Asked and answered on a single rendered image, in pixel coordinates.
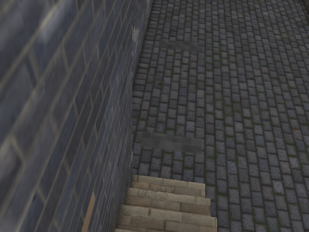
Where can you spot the stairs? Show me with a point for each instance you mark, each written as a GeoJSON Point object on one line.
{"type": "Point", "coordinates": [155, 204]}

